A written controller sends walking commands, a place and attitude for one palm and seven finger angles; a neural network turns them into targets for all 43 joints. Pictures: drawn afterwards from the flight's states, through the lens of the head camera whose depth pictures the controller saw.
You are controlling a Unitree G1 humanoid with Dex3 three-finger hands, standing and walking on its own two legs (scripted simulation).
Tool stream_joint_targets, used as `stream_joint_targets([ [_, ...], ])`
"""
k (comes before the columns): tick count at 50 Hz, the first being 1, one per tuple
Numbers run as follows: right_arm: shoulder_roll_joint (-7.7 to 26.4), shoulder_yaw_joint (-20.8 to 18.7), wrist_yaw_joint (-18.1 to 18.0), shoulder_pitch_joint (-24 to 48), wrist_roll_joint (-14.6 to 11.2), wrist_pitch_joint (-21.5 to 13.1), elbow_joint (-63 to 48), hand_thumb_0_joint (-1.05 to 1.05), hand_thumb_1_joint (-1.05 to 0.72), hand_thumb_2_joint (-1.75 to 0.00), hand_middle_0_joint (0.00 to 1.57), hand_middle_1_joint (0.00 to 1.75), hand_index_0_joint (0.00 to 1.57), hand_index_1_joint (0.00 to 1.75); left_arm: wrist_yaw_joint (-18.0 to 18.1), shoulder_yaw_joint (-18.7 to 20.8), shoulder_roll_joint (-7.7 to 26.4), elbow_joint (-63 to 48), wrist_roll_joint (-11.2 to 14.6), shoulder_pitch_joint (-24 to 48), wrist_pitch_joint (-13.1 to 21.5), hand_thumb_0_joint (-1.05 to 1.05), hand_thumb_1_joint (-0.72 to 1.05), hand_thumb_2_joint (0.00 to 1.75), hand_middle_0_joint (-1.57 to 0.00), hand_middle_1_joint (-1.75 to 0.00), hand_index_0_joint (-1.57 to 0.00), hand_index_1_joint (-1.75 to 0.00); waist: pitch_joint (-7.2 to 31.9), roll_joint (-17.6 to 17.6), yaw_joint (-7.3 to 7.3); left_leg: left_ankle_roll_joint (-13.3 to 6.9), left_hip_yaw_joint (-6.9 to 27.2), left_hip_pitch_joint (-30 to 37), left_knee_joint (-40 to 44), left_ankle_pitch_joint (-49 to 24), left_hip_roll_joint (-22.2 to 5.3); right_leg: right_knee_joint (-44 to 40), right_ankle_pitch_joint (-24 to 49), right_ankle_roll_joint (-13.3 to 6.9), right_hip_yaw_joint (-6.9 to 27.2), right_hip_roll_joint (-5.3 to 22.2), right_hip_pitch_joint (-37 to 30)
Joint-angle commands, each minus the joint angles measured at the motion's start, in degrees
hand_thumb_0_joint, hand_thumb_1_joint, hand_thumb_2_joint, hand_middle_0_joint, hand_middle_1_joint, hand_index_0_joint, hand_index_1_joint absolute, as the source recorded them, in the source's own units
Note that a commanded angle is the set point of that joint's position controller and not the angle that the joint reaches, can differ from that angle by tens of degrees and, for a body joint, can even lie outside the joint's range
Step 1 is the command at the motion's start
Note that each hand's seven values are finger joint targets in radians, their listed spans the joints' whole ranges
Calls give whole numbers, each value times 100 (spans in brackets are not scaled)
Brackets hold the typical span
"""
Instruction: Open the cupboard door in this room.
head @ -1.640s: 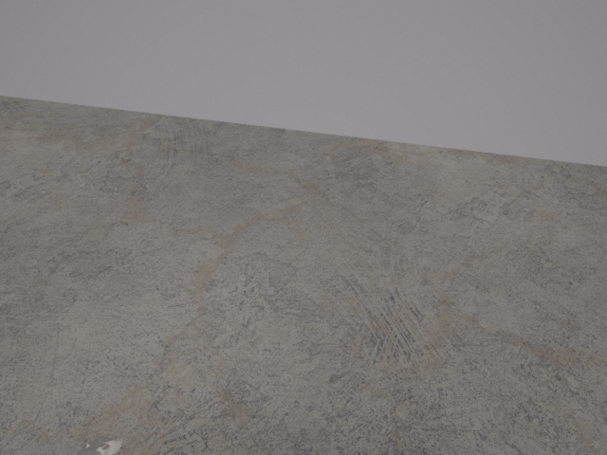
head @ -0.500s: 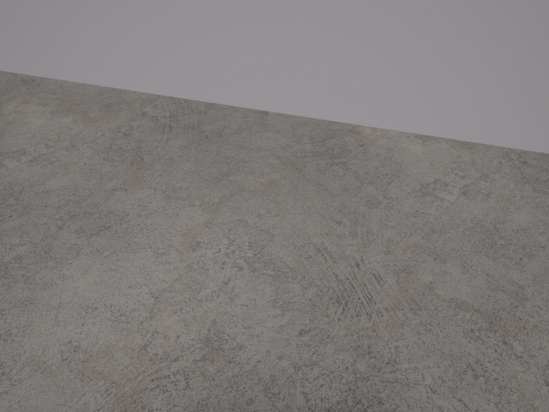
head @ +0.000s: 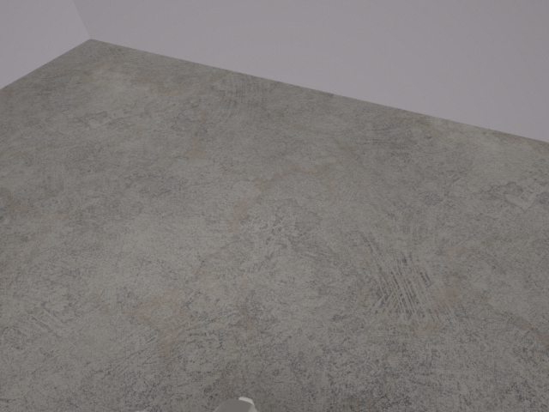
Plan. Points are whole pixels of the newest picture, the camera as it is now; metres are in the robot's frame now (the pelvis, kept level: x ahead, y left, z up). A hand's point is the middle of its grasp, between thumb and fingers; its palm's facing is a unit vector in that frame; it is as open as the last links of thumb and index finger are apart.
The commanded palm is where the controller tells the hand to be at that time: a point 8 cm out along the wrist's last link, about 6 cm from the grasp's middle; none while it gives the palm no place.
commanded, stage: turn or walk to find it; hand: left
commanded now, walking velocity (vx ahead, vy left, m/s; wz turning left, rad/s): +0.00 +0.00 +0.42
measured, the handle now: out of the picture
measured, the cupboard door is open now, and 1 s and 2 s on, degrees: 0 0 0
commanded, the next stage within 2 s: none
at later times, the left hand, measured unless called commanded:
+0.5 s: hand out of the picture -0.04 +0.26 -0.17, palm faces +0.27 -0.93 -0.23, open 7.3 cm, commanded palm none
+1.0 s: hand out of the picture -0.07 +0.22 -0.16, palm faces +0.45 -0.86 -0.24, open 7.3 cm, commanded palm none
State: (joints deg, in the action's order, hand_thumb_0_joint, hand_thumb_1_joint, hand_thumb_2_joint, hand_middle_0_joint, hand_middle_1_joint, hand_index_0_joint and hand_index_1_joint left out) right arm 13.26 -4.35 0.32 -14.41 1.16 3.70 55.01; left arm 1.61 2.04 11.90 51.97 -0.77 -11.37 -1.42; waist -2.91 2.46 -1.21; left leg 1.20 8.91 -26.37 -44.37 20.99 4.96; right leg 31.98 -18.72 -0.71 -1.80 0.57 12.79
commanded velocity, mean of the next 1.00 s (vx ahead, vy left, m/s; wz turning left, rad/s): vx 0.00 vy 0.00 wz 0.42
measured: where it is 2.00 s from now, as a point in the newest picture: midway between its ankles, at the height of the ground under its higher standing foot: outside the picture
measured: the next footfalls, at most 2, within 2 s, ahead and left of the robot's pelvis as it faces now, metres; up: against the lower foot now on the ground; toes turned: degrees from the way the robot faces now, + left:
left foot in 0.32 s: +0.00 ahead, +0.15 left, +0.00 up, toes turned +14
right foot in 0.76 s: +0.04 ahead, -0.09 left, +0.00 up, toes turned +17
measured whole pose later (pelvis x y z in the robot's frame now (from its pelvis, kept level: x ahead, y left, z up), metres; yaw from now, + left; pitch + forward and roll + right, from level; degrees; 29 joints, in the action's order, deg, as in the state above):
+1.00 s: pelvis -0.04 +0.02 +0.00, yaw +27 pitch -1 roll +1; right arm 13.7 -4.9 1.4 -13.4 1.1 4.4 56.4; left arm 1.2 2.1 10.5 52.5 -1.6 -13.0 -1.2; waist -3.8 0.3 -1.2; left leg 2.8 -0.7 -25.0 -56.4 24.3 -1.2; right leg 30.6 -17.9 1.0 -8.4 5.7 11.3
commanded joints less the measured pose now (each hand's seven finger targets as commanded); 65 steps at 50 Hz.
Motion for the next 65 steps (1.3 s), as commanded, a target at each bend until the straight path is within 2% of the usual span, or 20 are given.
stream_joint_targets([
  [1, 550, -188, 41, 130, -2, -50, -377, 0, -90, -90, 20, 30, 20, 30, 82, 215, 1019, -432, -53, 140, 173, 0, 90, 90, -20, -30, -20, -30, -253, -1226, -59, 90, -492, -688, -2453, 109, -460, -1580, 1120, -715, 1036, 1729, 296],
  [10, 358, 2, 65, 874, -68, -113, -498, 0, -90, -90, 20, 30, 20, 30, 67, 291, 1287, -130, -127, -758, 156, 0, 90, 90, -20, -30, -20, -30, 68, -1404, 383, 172, -1248, 86, -325, 470, -538, -830, 3241, -776, 315, 1798, -575],
  [14, 529, 5, 35, 334, -67, -219, -371, 0, -90, -90, 20, 30, 20, 30, 51, 340, 1329, -99, -73, -592, 106, 0, 90, 90, -20, -30, -20, -30, 475, -1285, 65, 30, -1411, 1392, 1662, -687, -508, 112, 3260, -280, -169, 1636, -363],
  [15, 884, -65, 32, 75, -34, -285, -325, 0, -90, -90, 20, 30, 20, 30, 26, 303, 1153, -162, -27, -648, 70, 0, 90, 90, -20, -30, -20, -30, 772, -415, -55, -173, -845, 2417, 2129, -1978, -1034, 1003, 2342, 45, -483, 1348, 377],
  [16, 1466, -194, 12, -147, -7, -320, -326, 0, -90, -90, 20, 30, 20, 30, -20, 231, 736, -372, -1, -716, 48, 0, 90, 90, -20, -30, -20, -30, 915, 1386, -106, -941, 1062, 3205, 2163, -4469, -2603, 2225, -1131, 475, -725, 612, 1848],
  [17, 1532, -224, -45, -448, -54, -301, -195, 0, -90, -90, 20, 30, 20, 30, 38, 157, 735, -443, -45, -284, -32, 0, 90, 90, -20, -30, -20, -30, 998, 1140, -310, -1342, 1106, 2741, 2290, -4705, -2834, 2909, -1948, 454, -168, 533, 1768],
  [23, 1006, -56, -158, 443, -12, -339, -405, 0, -90, -90, 20, 30, 20, 30, -83, 217, 651, -168, -9, -241, -56, 0, 90, 90, -20, -30, -20, -30, 410, 602, 54, -1098, 209, 1806, 2403, -3229, -1816, 2742, -744, 502, 5, 486, 1490],
  [28, 1016, -111, -131, 228, 7, -293, -403, 0, -90, -90, 20, 30, 20, 30, -65, 222, 593, -295, -13, -33, -72, 0, 90, 90, -20, -30, -20, -30, 353, 494, -68, -1177, 674, 1805, 2575, -2538, -1802, 2124, -694, 501, 14, 324, 1370],
  [35, 992, -178, -70, 440, 18, -210, -517, 0, -90, -90, 20, 30, 20, 30, 1, 237, 545, -292, 26, -522, 30, 0, 90, 90, -20, -30, -20, -30, 471, 415, 218, -920, 957, 899, 2160, -1983, -1459, -84, 153, 384, -75, 69, -206],
  [36, 883, -168, -51, 451, -19, -210, -551, 0, -90, -90, 20, 30, 20, 30, 19, 263, 650, -276, 8, -678, 74, 0, 90, 90, -20, -30, -20, -30, 470, 131, 309, -699, 811, 471, 1850, -1518, -1215, -805, 567, 349, 21, 229, -751],
  [38, 333, -93, -9, 334, -47, -203, -772, 0, -90, -90, 20, 30, 20, 30, 71, 410, 1482, -417, -115, -626, 156, 0, 90, 90, -20, -30, -20, -30, 301, -1954, 335, 3, -603, -888, -517, 939, -17, -1835, 788, -618, 2330, 2582, -1009],
  [39, 593, -183, -12, 461, 25, -127, -725, 0, -90, -90, 20, 30, 20, 30, 83, 395, 1398, -493, -60, -522, 125, 0, 90, 90, -20, -30, -20, -30, 336, -1441, 364, -24, -360, -649, -1494, 998, -274, -1831, 638, -872, 1998, 2612, -333],
  [43, 484, -181, 88, 139, 13, -55, -358, 0, -90, -90, 20, 30, 20, 30, 64, 253, 865, -568, -75, 244, 167, 0, 90, 90, -20, -30, -20, -30, -100, -1164, -78, 120, -664, -522, -2480, 46, -568, -1538, 1089, -613, 599, 1672, 200],
  [50, 263, -22, 72, 715, -57, -128, -442, 0, -90, -90, 20, 30, 20, 30, 49, 370, 1238, -214, -125, -511, 136, 0, 90, 90, -20, -30, -20, -30, 151, -1346, 380, 181, -1290, 209, -254, 567, -603, -880, 2773, -739, 181, 1896, -474],
  [53, 330, -12, 45, 299, -61, -200, -337, 0, -90, -90, 20, 30, 20, 30, 34, 393, 1258, -131, -90, -421, 98, 0, 90, 90, -20, -30, -20, -30, 407, -1359, 160, 111, -1460, 1002, 1198, -234, -535, -207, 2973, -383, -184, 1762, -472],
  [54, 506, -48, 46, 7, -46, -244, -279, 0, -90, -90, 20, 30, 20, 30, 23, 382, 1185, -160, -36, -376, 62, 0, 90, 90, -20, -30, -20, -30, 585, -943, -4, 42, -1332, 1697, 1936, -1076, -659, 334, 2507, -107, -432, 1631, -71],
  [56, 1469, -247, 4, -426, -8, -292, -260, 0, -90, -90, 20, 30, 20, 30, -23, 234, 555, -493, -10, -307, -16, 0, 90, 90, -20, -30, -20, -30, 688, 1563, -170, -1112, 1238, 2470, 2500, -4001, -2804, 2462, -1942, 532, -628, 539, 1831],
  [58, 1247, -211, -135, -386, 4, -307, -144, 0, -90, -90, 20, 30, 20, 30, 13, 262, 642, -437, -28, 275, -97, 0, 90, 90, -20, -30, -20, -30, 561, 1089, -257, -1171, 1141, 1983, 2535, -3067, -2494, 3381, -1426, 433, 117, 596, 1986],
  [61, 895, -67, -159, 290, 7, -359, -354, 0, -90, -90, 20, 30, 20, 30, -89, 288, 609, -154, -30, -81, -63, 0, 90, 90, -20, -30, -20, -30, 379, 577, 68, -975, 265, 1700, 2575, -2774, -1856, 3290, -524, 480, 64, 599, 1716],
  [65, 914, -89, -162, 124, -2, -359, -324, 0, -90, -90, 20, 30, 20, 30, -87, 267, 567, -180, -12, -28, -71, 0, 90, 90, -20, -30, -20, -30, 501, 462, -14, -1095, 340, 2029, 2540, -3083, -1813, 2593, -549, 545, 21, 463, 1586],
])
